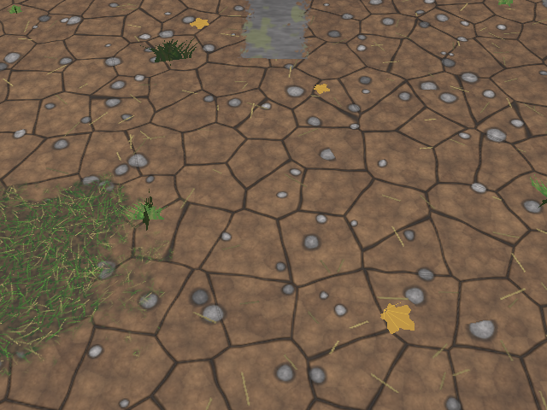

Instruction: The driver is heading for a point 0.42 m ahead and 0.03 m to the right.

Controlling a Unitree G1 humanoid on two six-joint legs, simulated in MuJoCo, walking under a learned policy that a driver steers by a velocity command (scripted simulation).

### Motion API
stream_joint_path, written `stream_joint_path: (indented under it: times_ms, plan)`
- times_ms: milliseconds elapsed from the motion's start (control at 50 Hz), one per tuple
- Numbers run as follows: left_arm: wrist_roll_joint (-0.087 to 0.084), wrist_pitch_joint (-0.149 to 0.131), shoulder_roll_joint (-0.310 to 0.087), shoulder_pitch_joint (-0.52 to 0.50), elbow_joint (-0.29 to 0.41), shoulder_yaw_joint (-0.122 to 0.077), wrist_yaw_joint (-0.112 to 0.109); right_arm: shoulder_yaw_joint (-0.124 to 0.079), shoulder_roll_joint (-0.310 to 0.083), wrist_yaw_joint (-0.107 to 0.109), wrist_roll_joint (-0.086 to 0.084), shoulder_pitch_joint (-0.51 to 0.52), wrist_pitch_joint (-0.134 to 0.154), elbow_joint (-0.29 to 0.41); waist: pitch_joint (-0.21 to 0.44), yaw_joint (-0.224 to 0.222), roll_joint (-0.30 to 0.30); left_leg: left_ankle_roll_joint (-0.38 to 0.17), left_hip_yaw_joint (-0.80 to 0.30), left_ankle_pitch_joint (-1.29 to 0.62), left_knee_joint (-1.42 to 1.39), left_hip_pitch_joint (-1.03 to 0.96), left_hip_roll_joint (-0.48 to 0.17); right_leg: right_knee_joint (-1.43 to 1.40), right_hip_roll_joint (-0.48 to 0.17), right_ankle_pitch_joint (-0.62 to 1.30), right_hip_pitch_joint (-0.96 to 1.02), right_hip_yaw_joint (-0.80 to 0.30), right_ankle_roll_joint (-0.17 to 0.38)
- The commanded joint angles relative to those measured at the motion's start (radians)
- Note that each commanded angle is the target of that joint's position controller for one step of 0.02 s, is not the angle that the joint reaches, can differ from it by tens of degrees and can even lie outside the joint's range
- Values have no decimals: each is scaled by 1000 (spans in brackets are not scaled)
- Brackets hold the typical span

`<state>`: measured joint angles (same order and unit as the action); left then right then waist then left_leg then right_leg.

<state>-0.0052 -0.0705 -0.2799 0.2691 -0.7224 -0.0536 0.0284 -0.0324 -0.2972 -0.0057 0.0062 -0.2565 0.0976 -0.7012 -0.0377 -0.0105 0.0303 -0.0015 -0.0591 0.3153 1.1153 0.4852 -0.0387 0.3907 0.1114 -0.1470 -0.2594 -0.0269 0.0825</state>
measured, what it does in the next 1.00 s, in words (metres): walks ahead, turning right: left foot, then right foot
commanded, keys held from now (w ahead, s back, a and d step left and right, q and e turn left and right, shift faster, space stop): w+e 0.32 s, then no key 0.68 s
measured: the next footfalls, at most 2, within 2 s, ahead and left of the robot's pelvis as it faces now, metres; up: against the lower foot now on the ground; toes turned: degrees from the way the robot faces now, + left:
left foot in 0.30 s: +0.38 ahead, +0.13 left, +0.00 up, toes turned -16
right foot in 0.70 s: +0.41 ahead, -0.13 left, +0.00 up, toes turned -15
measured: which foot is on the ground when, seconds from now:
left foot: up 0.00-0.28, down 0.30-1.00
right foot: down 0.00-0.30, up 0.32-0.68, down 0.70-1.00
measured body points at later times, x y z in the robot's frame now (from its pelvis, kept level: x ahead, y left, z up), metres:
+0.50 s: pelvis +0.27 +0.04 +0.00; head +0.31 +0.05 +0.45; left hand +0.47 +0.28 -0.11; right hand +0.31 -0.25 -0.10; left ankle +0.32 +0.14 -0.74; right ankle +0.23 -0.09 -0.67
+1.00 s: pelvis +0.36 -0.01 -0.01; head +0.37 -0.02 +0.44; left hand +0.61 +0.16 -0.10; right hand +0.37 -0.29 -0.14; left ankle +0.34 +0.14 -0.74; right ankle +0.37 -0.12 -0.74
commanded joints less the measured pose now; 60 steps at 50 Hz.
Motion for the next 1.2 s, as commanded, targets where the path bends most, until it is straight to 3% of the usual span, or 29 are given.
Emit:
stream_joint_path:
  times_ms: [20, 80, 120, 180, 240, 260, 280, 300, 320, 340, 360, 380, 400, 460, 520, 620, 680, 700, 720, 740, 760, 780, 840, 860, 960, 1100, 1200]
  plan:
    - [-6, -14, -142, -30, 75, -36, -16, -30, -97, 6, 13, -9, 7, 73, 29, 30, -86, 41, -17, -44, -111, 139, -50, -217, -264, 89, 63, -322, 213]
    - [-14, -10, -174, 7, 55, -47, -29, -14, -60, 9, 16, 122, 7, 108, 1, -12, -82, 69, -1, -250, -347, 91, -23, -211, -211, 125, -21, -242, 172]
    - [-20, -1, -183, 47, 38, -50, -37, -8, -43, 3, 9, 203, 14, 123, 7, -46, -91, 76, 7, -377, -480, 13, 15, -190, -189, 98, -50, -227, 142]
    - [-31, 12, -181, 103, 17, -51, -42, -17, -67, -7, -9, 265, 22, 139, 19, -63, -102, 70, -21, -409, -574, -34, 39, -136, -213, 40, 7, -292, 122]
    - [-27, 24, -178, 104, 16, -54, -47, -37, -107, -11, -16, 247, 30, 138, 32, -33, -134, 35, -44, -297, -629, -81, 38, -42, -248, 38, 102, -380, 92]
    - [-24, 28, -172, 94, 20, -54, -46, -45, -118, -10, -18, 199, 34, 127, 44, -3, -145, 13, -31, -265, -655, -150, 38, 2, -242, 64, 102, -388, 78]
    - [-20, 29, -145, 89, 26, -44, -43, -61, -143, -3, -13, 109, 37, 109, 96, 45, -137, -20, -26, -252, -688, -292, 21, 105, -197, 109, 79, -363, 50]
    - [-4, 26, -83, 86, 46, -21, -37, -77, -194, 7, 5, -36, 39, 99, 236, 110, -55, -86, -159, -192, -664, -537, -132, 365, -139, 17, -22, -292, 16]
    - [-25, 15, -6, 227, 71, 3, -37, -96, -275, 7, 17, -128, 23, 68, 379, 65, 243, -249, -586, -31, -718, -871, -366, 702, 5, -405, -361, -146, -52]
    - [-40, 13, -95, 236, 59, -8, -42, -86, -209, -1, 1, -131, 16, 60, 346, 70, 253, -274, -757, 76, -781, -840, -403, 864, -61, -445, -497, -154, -72]
    - [-34, 19, -162, 139, 58, -28, -46, -65, -134, 1, 3, -72, 13, 74, 210, 89, 131, -237, -588, -75, -783, -716, -349, 911, -89, -364, -511, -161, -87]
    - [-18, 26, -165, 72, 69, -31, -51, -53, -105, -1, 12, -15, 8, 78, 139, 75, 49, -214, -420, -341, -765, -594, -303, 902, -112, -312, -469, -131, -102]
    - [-2, 30, -156, 35, 81, -34, -52, -44, -83, -6, 14, 20, 4, 71, 94, 54, 28, -208, -309, -579, -759, -498, -260, 861, -125, -301, -437, -121, -112]
    - [-5, 48, -75, 52, 79, -19, -45, -37, -69, -13, 11, 55, 10, 31, 76, 0, 85, -204, -140, -812, -799, -368, -193, 686, -139, -272, -323, -73, -126]
    - [6, 56, -42, 17, 88, -1, -41, -49, -118, -4, -1, 89, -2, -1, 112, -11, 86, -222, -61, -872, -825, -328, -189, 476, -145, -143, -226, -40, -136]
    - [7, 56, -71, -98, 111, -3, -24, -51, -150, 2, -18, 55, -25, -53, 126, 27, 77, -196, -20, -737, -809, -331, -180, 250, -125, 38, -92, -9, -106]
    - [16, 53, -86, -97, 112, -13, -24, -44, -144, 1, -34, 66, -33, -73, 113, -4, 60, -149, -33, -564, -728, -317, -160, 63, -107, 134, 30, 9, -54]
    - [21, 53, -115, -91, 113, -22, -32, -32, -114, 0, -26, 28, -30, -90, 121, -2, 25, -103, -18, -480, -681, -289, -119, -1, -144, 281, 116, -35, -27]
    - [33, 57, -181, -76, 129, -32, -44, -16, -76, -3, 10, -19, -21, -85, 192, 24, -83, -42, 31, -264, -582, -215, -52, 59, -288, 646, 266, -166, 23]
    - [38, 70, -139, -97, 129, -16, -49, 4, -21, -3, 18, -118, -26, -106, 263, 64, -203, 14, 62, 69, -518, -148, -6, 84, -403, 685, 335, -277, 150]
    - [25, 77, -68, -111, 126, 2, -43, 2, -46, 2, 13, -69, -43, -103, 246, 34, -186, 40, 38, 150, -519, -150, -12, 48, -393, 515, 275, -307, 178]
    - [21, 78, -61, -141, 118, 6, -35, -2, -64, 6, 7, -33, -59, -92, 202, 41, -172, 44, 38, 105, -553, -158, -15, 27, -349, 354, 217, -286, 146]
    - [15, 74, -90, -232, 128, -3, -21, -7, -97, 18, 17, -36, -96, -110, 87, 60, -130, 35, 43, -50, -672, -231, -16, 14, -230, 20, 40, -170, 29]
    - [19, 70, -86, -220, 122, -1, -17, -9, -107, 18, 14, -26, -96, -116, 59, 47, -101, 29, 48, -69, -670, -238, -14, 29, -205, 43, 28, -152, 12]
    - [13, 54, -74, -173, 80, -4, -27, -8, -91, 29, 5, -12, -86, -142, 135, 32, -53, 27, 41, -210, -672, -288, -24, 126, -192, 411, 137, -113, 21]
    - [12, 63, -66, -185, 26, -11, -27, -11, -77, 39, 3, 2, -112, -182, 90, 37, -43, 27, 50, -155, -689, -311, -16, 97, -178, 286, 95, -104, 17]
    - [11, 65, -69, -179, -26, -15, -39, -12, -74, 46, 3, -2, -111, -218, 64, 34, -42, 22, 52, -118, -703, -298, -14, 79, -166, 186, 84, -92, 2]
